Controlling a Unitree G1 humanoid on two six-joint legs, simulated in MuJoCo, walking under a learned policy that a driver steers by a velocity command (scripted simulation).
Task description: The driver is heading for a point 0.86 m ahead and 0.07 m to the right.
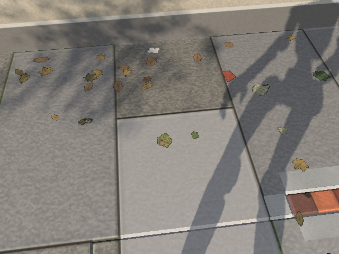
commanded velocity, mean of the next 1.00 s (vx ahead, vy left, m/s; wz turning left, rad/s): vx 0.20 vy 0.00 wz -0.42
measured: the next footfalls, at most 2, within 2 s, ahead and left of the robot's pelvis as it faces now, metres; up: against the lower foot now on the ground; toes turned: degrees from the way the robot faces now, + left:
right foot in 0.28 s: +0.38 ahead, -0.08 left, +0.00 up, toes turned -17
left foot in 0.72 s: +0.41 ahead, +0.12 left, +0.00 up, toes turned -22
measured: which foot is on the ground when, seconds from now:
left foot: down 0.00-0.28, up 0.30-0.70, down 0.72-1.00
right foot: up 0.00-0.26, down 0.28-1.00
